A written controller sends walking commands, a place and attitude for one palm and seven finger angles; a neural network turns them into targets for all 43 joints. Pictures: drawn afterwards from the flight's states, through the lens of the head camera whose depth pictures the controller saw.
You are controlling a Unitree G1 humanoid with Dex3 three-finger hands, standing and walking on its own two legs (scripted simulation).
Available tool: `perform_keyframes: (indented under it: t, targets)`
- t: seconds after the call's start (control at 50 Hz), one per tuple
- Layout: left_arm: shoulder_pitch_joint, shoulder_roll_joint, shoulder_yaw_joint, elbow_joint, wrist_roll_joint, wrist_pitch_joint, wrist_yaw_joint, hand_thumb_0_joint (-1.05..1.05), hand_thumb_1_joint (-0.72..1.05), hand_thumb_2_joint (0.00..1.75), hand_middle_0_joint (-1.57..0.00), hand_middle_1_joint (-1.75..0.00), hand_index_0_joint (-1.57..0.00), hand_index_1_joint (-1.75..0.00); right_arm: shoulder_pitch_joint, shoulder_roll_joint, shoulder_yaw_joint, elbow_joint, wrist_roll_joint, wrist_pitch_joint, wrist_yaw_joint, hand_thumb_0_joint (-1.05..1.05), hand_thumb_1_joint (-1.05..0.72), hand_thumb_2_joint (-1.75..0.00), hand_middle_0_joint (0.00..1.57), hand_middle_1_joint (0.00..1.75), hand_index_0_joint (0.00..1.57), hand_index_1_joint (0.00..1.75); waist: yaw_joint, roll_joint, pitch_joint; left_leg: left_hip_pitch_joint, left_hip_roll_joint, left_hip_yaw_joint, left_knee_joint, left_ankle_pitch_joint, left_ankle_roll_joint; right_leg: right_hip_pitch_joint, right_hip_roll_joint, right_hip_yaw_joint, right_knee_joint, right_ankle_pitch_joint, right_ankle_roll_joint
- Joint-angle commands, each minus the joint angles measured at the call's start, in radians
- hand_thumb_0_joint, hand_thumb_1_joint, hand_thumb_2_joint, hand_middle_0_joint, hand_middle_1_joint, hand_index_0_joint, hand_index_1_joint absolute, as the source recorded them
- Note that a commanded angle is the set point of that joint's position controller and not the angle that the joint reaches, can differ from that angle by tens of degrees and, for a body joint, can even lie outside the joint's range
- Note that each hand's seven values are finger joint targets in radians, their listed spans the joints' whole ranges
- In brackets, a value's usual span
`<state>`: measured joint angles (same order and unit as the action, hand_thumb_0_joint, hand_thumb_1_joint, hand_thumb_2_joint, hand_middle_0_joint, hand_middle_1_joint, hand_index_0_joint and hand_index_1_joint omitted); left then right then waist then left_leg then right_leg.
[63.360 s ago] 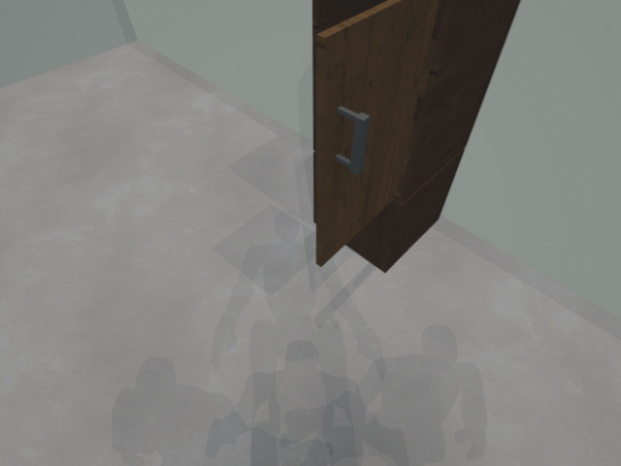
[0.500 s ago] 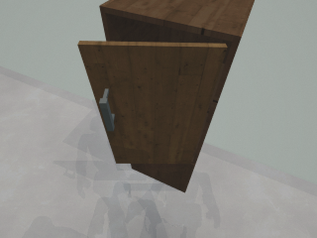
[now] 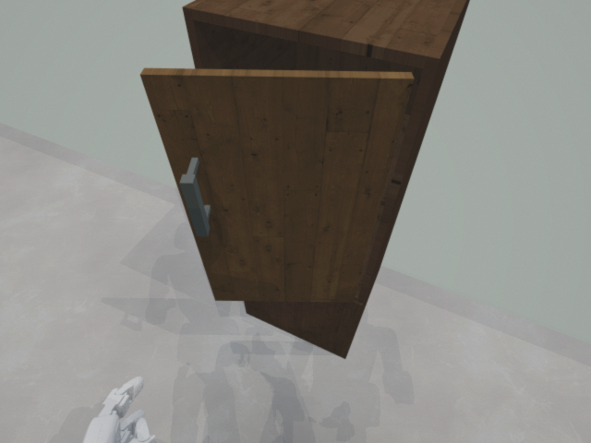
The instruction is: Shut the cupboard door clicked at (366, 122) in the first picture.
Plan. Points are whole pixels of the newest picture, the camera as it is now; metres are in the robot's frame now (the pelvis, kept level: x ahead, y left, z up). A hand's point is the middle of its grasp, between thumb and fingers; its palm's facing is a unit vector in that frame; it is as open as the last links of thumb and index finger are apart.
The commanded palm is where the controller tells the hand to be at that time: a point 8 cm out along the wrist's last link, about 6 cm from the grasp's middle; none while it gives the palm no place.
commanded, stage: raise the hand and make a fist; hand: left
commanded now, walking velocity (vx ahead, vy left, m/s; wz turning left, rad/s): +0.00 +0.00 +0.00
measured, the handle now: (198, 198) +0.46 +0.19 +0.06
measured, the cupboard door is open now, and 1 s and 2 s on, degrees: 25 25 25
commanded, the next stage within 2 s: bring the fist close to the handle in 1.80 s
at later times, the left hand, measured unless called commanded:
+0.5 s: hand (153, 422) +0.15 +0.19 -0.02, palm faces +0.03 -1.00 -0.04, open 5.2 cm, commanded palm +0.13 +0.24 -0.01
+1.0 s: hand (132, 383) +0.19 +0.21 +0.02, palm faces +0.05 -1.00 -0.03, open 3.2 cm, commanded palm +0.16 +0.26 +0.03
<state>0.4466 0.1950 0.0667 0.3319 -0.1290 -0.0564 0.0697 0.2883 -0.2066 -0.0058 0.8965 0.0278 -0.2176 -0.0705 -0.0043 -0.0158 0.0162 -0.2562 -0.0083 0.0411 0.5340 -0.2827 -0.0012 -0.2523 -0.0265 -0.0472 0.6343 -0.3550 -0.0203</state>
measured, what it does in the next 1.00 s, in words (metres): lowers itself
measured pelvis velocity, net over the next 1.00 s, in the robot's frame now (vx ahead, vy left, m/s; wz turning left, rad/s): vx -0.03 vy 0.02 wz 0.00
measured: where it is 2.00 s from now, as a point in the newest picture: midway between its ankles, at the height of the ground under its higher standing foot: outside the picture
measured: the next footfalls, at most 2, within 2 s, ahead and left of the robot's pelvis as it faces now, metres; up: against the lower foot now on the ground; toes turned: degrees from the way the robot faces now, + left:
none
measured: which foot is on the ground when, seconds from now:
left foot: down 0.00-1.00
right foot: down 0.00-1.00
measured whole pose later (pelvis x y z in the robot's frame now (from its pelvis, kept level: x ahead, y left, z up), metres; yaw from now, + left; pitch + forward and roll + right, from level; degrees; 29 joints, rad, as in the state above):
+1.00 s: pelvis -0.03 +0.02 -0.05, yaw +0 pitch +11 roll -2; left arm 0.43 0.23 0.14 -0.16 -0.28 -0.29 -0.19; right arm 0.24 -0.24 0.01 0.49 0.02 -0.20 -0.06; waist 0.01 0.03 -0.11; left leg -0.75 0.01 0.00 1.02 -0.46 0.03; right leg -0.66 -0.01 -0.07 0.97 -0.49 0.00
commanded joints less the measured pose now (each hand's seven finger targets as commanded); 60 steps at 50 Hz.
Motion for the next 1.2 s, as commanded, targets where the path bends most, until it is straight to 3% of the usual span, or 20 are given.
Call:
perform_keyframes:
  t: [0.0,0.02,0.04,0.08,0.1,0.12,0.14,0.2,0.22,0.24,0.28,0.32,0.36,0.44,0.52,0.62,0.72,0.82,0.98,1.18]
  targets:
    - [-0.031,0.023,0.108,-0.133,-0.062,-0.263,-0.065,0.0,0.9,0.9,-0.31,-0.42,-0.31,-0.42,-0.108,-0.156,-0.072,-0.244,-0.025,-0.13,0.02,0.0,-0.9,-0.9,0.2,0.3,0.2,0.3,-0.024,-0.193,0.028,-0.224,0.009,-0.084,0.155,0.122,0.004,-0.338,0.017,-0.05,0.002,0.134,0.015]
    - [0.072,0.01,0.128,-0.064,-0.075,-0.341,-0.126,0.0,0.9,0.9,-0.33,-0.44,-0.33,-0.44,-0.122,-0.15,-0.075,-0.277,-0.023,-0.133,0.034,0.0,-0.9,-0.9,0.2,0.3,0.2,0.3,0.022,-0.177,-0.007,-0.281,-0.01,-0.068,0.215,0.142,0.001,-0.337,0.01,-0.028,0.068,0.21,0.006]
    - [0.1,0.009,0.158,-0.045,-0.101,-0.43,-0.192,0.0,0.9,0.9,-0.35,-0.46,-0.35,-0.46,-0.128,-0.149,-0.08,-0.294,-0.031,-0.133,0.046,0.0,-0.9,-0.9,0.2,0.3,0.2,0.3,0.047,-0.229,-0.103,-0.349,-0.017,-0.058,0.292,0.147,-0.01,-0.36,0.009,-0.019,0.165,0.254,0.007]
    - [0.108,-0.002,0.146,-0.048,-0.146,-0.594,-0.35,0.0,0.9,0.9,-0.38,-0.5,-0.38,-0.5,-0.145,-0.148,-0.088,-0.343,-0.034,-0.135,0.065,0.0,-0.9,-0.9,0.2,0.3,0.2,0.3,0.068,-0.235,-0.202,-0.492,-0.033,-0.043,0.415,0.071,-0.02,-0.404,-0.005,0.054,0.276,0.232,0.015]
    - [0.081,0.059,0.187,-0.07,-0.168,-0.643,-0.42,0.0,0.9,0.9,-0.4,-0.52,-0.4,-0.52,-0.152,-0.153,-0.092,-0.378,-0.026,-0.135,0.068,0.0,-0.9,-0.9,0.2,0.3,0.2,0.3,0.073,-0.175,-0.244,-0.546,-0.038,-0.034,0.46,0.026,-0.02,-0.406,-0.018,0.106,0.293,0.175,0.014]
    - [0.094,0.118,0.239,-0.066,-0.178,-0.63,-0.455,0.0,0.9,0.9,-0.42,-0.54,-0.42,-0.54,-0.151,-0.155,-0.096,-0.411,-0.016,-0.124,0.068,0.0,-0.9,-0.9,0.2,0.3,0.2,0.3,0.095,-0.086,-0.268,-0.561,-0.038,-0.018,0.476,0.01,-0.012,-0.398,-0.023,0.14,0.294,0.126,0.006]
    - [0.047,0.139,0.24,-0.156,-0.206,-0.595,-0.477,0.0,0.9,0.9,-0.44,-0.56,-0.44,-0.56,-0.174,-0.162,-0.09,-0.468,-0.007,-0.115,0.064,0.0,-0.9,-0.9,0.2,0.3,0.2,0.3,0.098,-0.036,-0.326,-0.577,-0.048,0.002,0.49,-0.033,-0.005,-0.376,-0.031,0.175,0.272,0.018,0.011]
    - [-0.112,0.189,0.262,-0.355,-0.24,-0.475,-0.443,0.0,0.9,0.9,-0.49,-0.62,-0.49,-0.62,-0.177,-0.153,-0.076,-0.554,0.014,-0.095,0.032,0.0,-0.9,-0.9,0.2,0.3,0.2,0.3,0.067,-0.04,-0.328,-0.619,-0.035,-0.003,0.517,-0.156,0.016,-0.399,-0.04,0.25,0.164,-0.295,0.032]
    - [-0.171,0.206,0.271,-0.43,-0.239,-0.469,-0.412,0.0,0.9,0.9,-0.51,-0.64,-0.51,-0.64,-0.165,-0.15,-0.073,-0.554,0.012,-0.092,0.022,0.0,-0.9,-0.9,0.2,0.3,0.2,0.3,0.046,-0.06,-0.307,-0.63,-0.02,-0.02,0.532,-0.182,0.021,-0.443,-0.029,0.251,0.156,-0.362,0.034]
    - [-0.212,0.205,0.258,-0.522,-0.227,-0.478,-0.382,0.0,0.9,0.9,-0.53,-0.66,-0.53,-0.66,-0.154,-0.147,-0.073,-0.559,0.011,-0.093,0.015,0.0,-0.9,-0.9,0.2,0.3,0.2,0.3,0.034,-0.036,-0.321,-0.607,-0.011,-0.024,0.541,-0.183,0.026,-0.457,-0.027,0.252,0.151,-0.385,0.033]
    - [-0.247,0.181,0.202,-0.639,-0.198,-0.506,-0.336,0.0,0.9,0.9,-0.57,-0.7,-0.57,-0.7,-0.128,-0.14,-0.063,-0.547,0.003,-0.101,0.003,0.0,-0.9,-0.9,0.2,0.3,0.2,0.3,0.005,0.026,-0.315,-0.56,0.001,-0.038,0.537,-0.168,0.033,-0.506,-0.009,0.213,0.163,-0.355,0.02]
    - [-0.308,0.174,0.144,-0.703,-0.174,-0.528,-0.317,0.0,0.9,0.9,-0.6,-0.74,-0.6,-0.74,-0.115,-0.148,-0.051,-0.527,-0.002,-0.112,-0.012,0.0,-0.9,-0.9,0.2,0.3,0.2,0.3,-0.033,0.031,-0.299,-0.543,0.01,-0.056,0.537,-0.172,0.043,-0.556,0.013,0.175,0.192,-0.34,0.012]
    - [-0.25,0.152,0.117,-0.626,-0.168,-0.508,-0.33,0.0,0.9,0.9,-0.64,-0.78,-0.64,-0.78,-0.1,-0.153,-0.046,-0.502,0.0,-0.118,-0.021,0.0,-0.9,-0.9,0.2,0.3,0.2,0.3,-0.042,0.032,-0.269,-0.55,0.011,-0.068,0.525,-0.184,0.04,-0.573,0.023,0.143,0.205,-0.322,0.008]
    - [-0.151,0.163,0.141,-0.514,-0.184,-0.383,-0.366,0.0,0.9,0.9,-0.71,-0.86,-0.71,-0.86,-0.096,-0.157,-0.038,-0.501,0.014,-0.109,-0.029,0.0,-0.9,-0.9,0.2,0.3,0.2,0.3,-0.008,0.03,-0.276,-0.547,0.007,-0.075,0.477,-0.173,0.035,-0.512,0.021,0.119,0.184,-0.305,0.01]
    - [-0.06,0.194,0.229,-0.551,-0.198,-0.288,-0.324,0.0,0.9,0.9,-0.79,-0.94,-0.79,-0.94,-0.108,-0.137,-0.04,-0.52,0.011,-0.086,-0.024,0.0,-0.9,-0.9,0.2,0.3,0.2,0.3,0.046,0.011,-0.348,-0.477,0.004,-0.077,0.416,-0.062,0.032,-0.387,0.025,0.082,0.185,-0.155,0.012]
    - [-0.042,0.162,0.209,-0.617,-0.181,-0.329,-0.26,0.0,0.9,0.9,-0.88,-1.04,-0.88,-1.04,-0.101,-0.134,-0.036,-0.517,-0.01,-0.075,-0.009,0.0,-0.9,-0.9,0.2,0.3,0.2,0.3,0.036,0.028,-0.327,-0.405,0.01,-0.088,0.375,0.032,0.027,-0.388,0.044,0.001,0.244,0.04,0.004]
    - [-0.041,0.132,0.148,-0.632,-0.17,-0.364,-0.275,0.0,0.9,0.9,-0.97,-1.14,-0.97,-1.14,-0.081,-0.155,-0.035,-0.523,-0.011,-0.07,0.001,0.0,-0.9,-0.9,0.2,0.3,0.2,0.3,0.014,0.051,-0.301,-0.375,0.013,-0.095,0.353,0.016,0.024,-0.421,0.051,-0.022,0.25,0.03,-0.001]
    - [-0.054,0.161,0.163,-0.691,-0.166,-0.339,-0.271,0.0,0.9,0.9,-1.06,-1.24,-1.06,-1.24,-0.066,-0.159,-0.034,-0.534,-0.007,-0.058,-0.002,0.0,-0.9,-0.9,0.2,0.3,0.2,0.3,0.019,0.08,-0.335,-0.319,0.013,-0.102,0.323,0.054,0.019,-0.378,0.055,-0.031,0.241,0.072,-0.006]
    - [-0.065,0.142,0.142,-0.728,-0.157,-0.288,-0.255,0.0,0.9,0.9,-1.21,-1.4,-1.21,-1.4,-0.06,-0.154,-0.021,-0.554,-0.003,-0.031,0.004,0.0,-0.9,-0.9,0.2,0.3,0.2,0.3,0.013,0.108,-0.317,-0.245,0.02,-0.111,0.28,0.109,0.008,-0.347,0.06,-0.047,0.216,0.125,-0.007]
    - [-0.134,0.164,0.161,-0.725,-0.163,-0.224,-0.263,0.0,0.9,0.9,-1.3,-1.5,-1.3,-1.5,-0.073,-0.152,-0.002,-0.558,0.004,-0.02,0.003,0.0,-0.9,-0.9,0.2,0.3,0.2,0.3,0.015,0.08,-0.273,-0.21,0.018,-0.107,0.226,0.088,0.008,-0.283,0.061,-0.044,0.151,0.132,-0.006]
